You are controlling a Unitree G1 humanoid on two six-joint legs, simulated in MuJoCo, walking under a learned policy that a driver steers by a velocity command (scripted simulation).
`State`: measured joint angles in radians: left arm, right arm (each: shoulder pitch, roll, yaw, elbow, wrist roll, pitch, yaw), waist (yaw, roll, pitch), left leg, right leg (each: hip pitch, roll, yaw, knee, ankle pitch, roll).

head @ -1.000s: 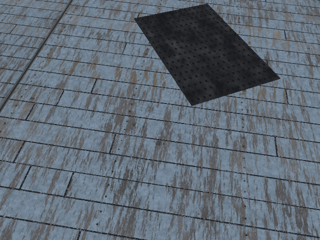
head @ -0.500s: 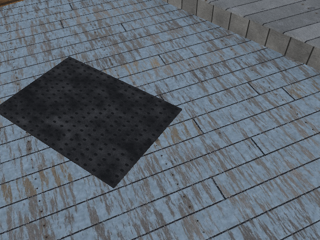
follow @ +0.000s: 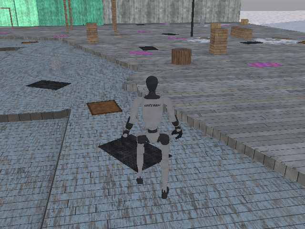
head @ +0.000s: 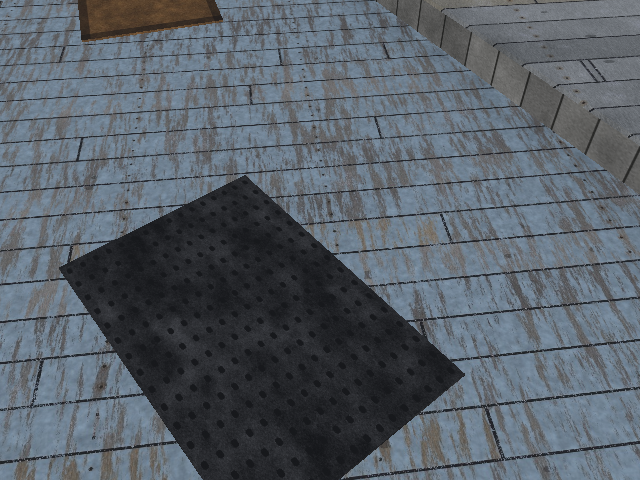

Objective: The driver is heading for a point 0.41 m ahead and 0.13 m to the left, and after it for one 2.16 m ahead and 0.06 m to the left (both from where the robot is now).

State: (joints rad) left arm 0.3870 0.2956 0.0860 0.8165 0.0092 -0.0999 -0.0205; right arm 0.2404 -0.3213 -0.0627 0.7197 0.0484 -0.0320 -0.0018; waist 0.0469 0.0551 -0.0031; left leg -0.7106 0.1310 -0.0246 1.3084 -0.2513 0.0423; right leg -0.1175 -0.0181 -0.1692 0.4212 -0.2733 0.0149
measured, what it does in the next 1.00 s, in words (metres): walks ahead: left foot, then right foot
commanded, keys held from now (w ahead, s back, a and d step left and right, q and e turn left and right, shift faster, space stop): w+q+shift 0.22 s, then q+shift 0.02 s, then e+shift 0.76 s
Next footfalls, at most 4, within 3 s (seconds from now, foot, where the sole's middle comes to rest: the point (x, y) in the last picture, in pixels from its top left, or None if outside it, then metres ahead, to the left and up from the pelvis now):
0.24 left None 0.40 0.13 -0.77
0.72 right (324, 407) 0.70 0.06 -0.77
1.18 left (240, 385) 0.74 0.25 -0.77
1.60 right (326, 420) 0.67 0.05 -0.77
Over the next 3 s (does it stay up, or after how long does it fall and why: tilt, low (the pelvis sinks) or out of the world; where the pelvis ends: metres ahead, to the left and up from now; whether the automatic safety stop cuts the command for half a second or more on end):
stays up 0.74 0.15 0.01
